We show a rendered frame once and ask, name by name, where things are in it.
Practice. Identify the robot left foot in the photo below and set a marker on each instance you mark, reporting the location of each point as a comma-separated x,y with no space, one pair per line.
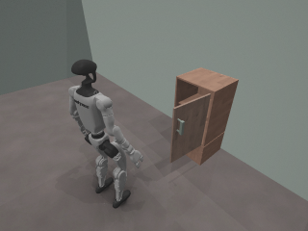
107,183

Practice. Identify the left robot upper arm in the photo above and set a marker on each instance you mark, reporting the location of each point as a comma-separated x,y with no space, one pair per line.
72,106

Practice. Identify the handle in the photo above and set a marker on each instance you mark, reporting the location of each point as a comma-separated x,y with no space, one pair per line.
181,127

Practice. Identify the robot left thigh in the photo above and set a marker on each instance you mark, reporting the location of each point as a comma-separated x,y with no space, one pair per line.
103,158

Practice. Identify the right robot upper arm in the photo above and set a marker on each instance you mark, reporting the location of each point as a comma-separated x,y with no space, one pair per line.
105,105

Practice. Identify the robot left forearm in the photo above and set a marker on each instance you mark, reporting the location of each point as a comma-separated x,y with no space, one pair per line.
78,120

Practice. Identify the cupboard door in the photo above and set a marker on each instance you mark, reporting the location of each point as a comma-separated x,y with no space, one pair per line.
194,113

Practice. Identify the left robot hand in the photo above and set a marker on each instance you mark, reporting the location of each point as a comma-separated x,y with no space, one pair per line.
82,129

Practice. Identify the robot right forearm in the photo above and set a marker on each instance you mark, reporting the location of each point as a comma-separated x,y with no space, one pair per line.
122,142

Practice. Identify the right robot hand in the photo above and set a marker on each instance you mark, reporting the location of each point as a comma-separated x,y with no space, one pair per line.
135,157

